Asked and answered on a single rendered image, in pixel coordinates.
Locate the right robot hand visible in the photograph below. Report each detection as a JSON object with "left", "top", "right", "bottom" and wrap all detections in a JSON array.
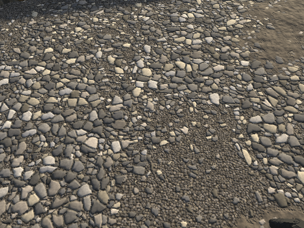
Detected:
[{"left": 269, "top": 218, "right": 304, "bottom": 228}]

